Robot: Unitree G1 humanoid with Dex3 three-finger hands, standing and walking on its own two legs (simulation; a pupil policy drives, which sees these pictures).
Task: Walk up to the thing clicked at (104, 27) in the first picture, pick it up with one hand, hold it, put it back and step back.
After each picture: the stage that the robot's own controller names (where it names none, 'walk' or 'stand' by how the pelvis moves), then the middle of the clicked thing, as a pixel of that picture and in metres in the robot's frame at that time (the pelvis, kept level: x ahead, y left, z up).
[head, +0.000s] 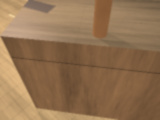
stand; (102, 10) +0.64 -0.06 +0.14
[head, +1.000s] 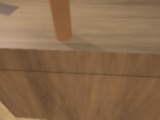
rise first; (60, 9) +0.55 +0.13 +0.18
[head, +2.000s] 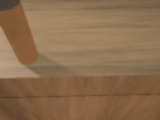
rise first; (16, 29) +0.42 +0.22 +0.18
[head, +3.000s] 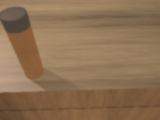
stand; (25, 48) +0.40 +0.21 +0.14
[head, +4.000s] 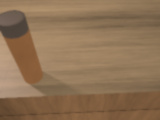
stand; (24, 52) +0.38 +0.21 +0.14
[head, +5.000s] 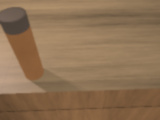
stand; (25, 49) +0.40 +0.21 +0.14
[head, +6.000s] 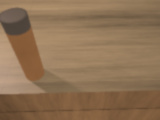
stand; (26, 49) +0.39 +0.21 +0.14
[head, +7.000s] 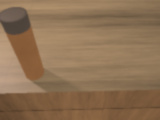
stand; (26, 49) +0.40 +0.21 +0.14
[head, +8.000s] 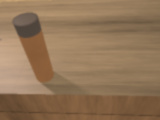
rise first; (36, 52) +0.39 +0.20 +0.14
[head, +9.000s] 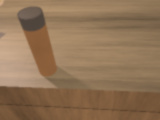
go down; (40, 46) +0.41 +0.20 +0.14
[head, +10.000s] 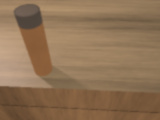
go down; (36, 44) +0.42 +0.19 +0.15
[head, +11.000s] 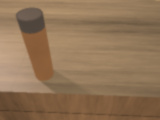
go down; (38, 49) +0.40 +0.18 +0.15
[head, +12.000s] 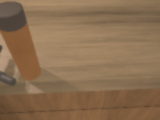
close in; (21, 47) +0.39 +0.20 +0.15
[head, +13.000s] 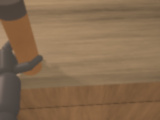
close; (22, 40) +0.41 +0.20 +0.17
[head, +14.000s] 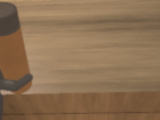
lift; (11, 55) +0.31 +0.20 +0.22
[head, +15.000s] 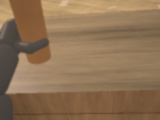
lift; (29, 17) +0.34 +0.15 +0.34
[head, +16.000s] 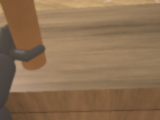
hold; (23, 23) +0.33 +0.16 +0.31
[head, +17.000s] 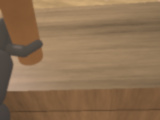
crouch; (20, 18) +0.33 +0.17 +0.32
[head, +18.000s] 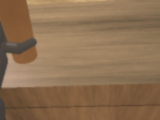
crouch; (15, 17) +0.36 +0.19 +0.30
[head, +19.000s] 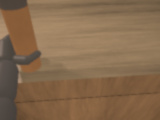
lower; (22, 34) +0.43 +0.19 +0.17
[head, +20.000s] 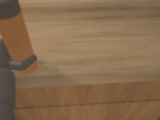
lower; (16, 39) +0.41 +0.21 +0.18
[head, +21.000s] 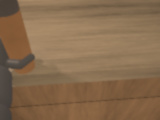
lower; (14, 37) +0.41 +0.21 +0.18
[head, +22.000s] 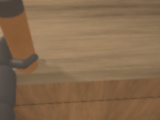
lower; (18, 37) +0.41 +0.20 +0.17
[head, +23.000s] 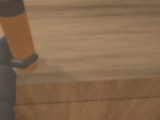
loosen; (19, 37) +0.41 +0.20 +0.17
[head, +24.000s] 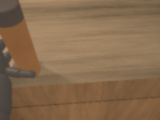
withdraw; (19, 44) +0.39 +0.19 +0.17
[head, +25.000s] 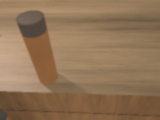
sink last; (41, 52) +0.37 +0.18 +0.15
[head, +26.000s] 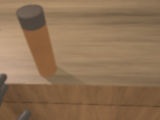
stand; (40, 45) +0.40 +0.18 +0.14
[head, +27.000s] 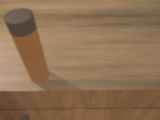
stand; (31, 51) +0.38 +0.19 +0.14
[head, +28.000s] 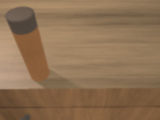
stand; (31, 49) +0.39 +0.19 +0.14
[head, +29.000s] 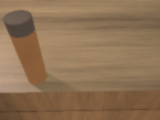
walk; (29, 52) +0.38 +0.19 +0.15
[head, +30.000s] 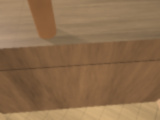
walk; (40, 4) +0.52 +0.16 +0.17
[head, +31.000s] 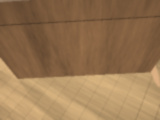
walk; out of the picture +0.84 +0.19 +0.16
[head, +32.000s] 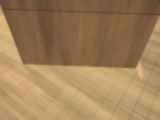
stand; out of the picture +1.18 +0.17 +0.15
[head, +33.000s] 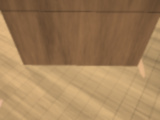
stand; out of the picture +1.15 +0.17 +0.14
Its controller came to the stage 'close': yes
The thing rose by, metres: 0.20
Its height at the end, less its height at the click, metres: +0.00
